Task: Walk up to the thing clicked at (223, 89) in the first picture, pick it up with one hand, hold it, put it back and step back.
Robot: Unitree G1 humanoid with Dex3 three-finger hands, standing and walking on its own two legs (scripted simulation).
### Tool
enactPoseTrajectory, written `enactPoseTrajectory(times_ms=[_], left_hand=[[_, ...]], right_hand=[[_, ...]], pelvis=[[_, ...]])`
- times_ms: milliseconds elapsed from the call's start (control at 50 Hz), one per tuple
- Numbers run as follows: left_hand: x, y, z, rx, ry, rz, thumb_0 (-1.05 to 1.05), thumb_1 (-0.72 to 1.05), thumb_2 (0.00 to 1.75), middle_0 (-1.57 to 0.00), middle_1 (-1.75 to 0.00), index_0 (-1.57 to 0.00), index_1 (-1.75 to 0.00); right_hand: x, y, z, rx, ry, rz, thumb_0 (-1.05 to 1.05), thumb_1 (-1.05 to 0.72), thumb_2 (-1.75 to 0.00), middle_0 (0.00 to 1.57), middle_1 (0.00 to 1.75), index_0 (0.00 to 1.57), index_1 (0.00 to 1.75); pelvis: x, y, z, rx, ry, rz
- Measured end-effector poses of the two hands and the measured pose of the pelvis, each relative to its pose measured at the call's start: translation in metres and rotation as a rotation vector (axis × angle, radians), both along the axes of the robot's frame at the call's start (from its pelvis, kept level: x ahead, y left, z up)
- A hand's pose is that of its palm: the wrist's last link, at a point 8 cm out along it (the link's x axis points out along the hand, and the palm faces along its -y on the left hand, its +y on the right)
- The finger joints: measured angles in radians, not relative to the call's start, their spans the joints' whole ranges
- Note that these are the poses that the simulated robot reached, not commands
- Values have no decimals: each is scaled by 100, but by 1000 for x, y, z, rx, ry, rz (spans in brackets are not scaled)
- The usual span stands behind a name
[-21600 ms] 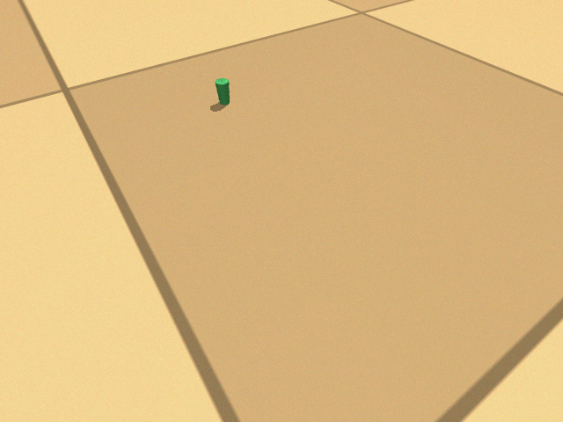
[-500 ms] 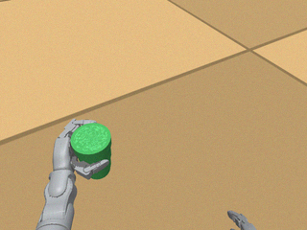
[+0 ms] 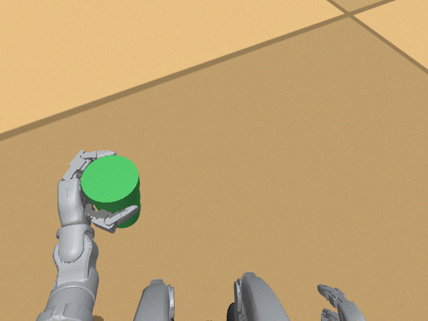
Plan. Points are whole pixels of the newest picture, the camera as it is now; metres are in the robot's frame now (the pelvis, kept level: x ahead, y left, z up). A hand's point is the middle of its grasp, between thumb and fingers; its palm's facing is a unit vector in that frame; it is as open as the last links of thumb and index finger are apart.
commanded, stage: crouch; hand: left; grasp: from the side
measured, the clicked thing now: (118, 197) +0.37 +0.17 -0.04
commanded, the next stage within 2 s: lower in 1.40 s
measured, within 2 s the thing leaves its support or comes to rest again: neither
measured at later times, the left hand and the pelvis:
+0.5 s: hand (125, 221) +0.39 +0.20 -0.25, palm faces +0.21 -0.98 -0.03, open 11.9 cm; pelvis -0.05 +0.00 -0.21, yaw -2 degrees
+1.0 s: hand (130, 228) +0.41 +0.22 -0.38, palm faces +0.20 -0.98 -0.01, open 11.9 cm; pelvis -0.06 +0.01 -0.31, yaw -5 degrees
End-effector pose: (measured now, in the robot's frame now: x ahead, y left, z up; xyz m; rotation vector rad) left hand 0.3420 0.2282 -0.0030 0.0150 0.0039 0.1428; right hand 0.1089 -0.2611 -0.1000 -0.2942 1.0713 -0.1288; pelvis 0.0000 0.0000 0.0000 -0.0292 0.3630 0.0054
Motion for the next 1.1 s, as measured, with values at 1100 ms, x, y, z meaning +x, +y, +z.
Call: enactPoseTrajectory(times_ms=[1100], left_hand=[[37, 40, -388, -6, 28, 52, 2, -60, 108, -67, -99, -58, -99]], right_hand=[[-106, -8, -318, -105, 365, 104, 0, -93, -91, 20, 30, 20, 30]], pelvis=[[-62, 9, -323, -84, 128, -55]])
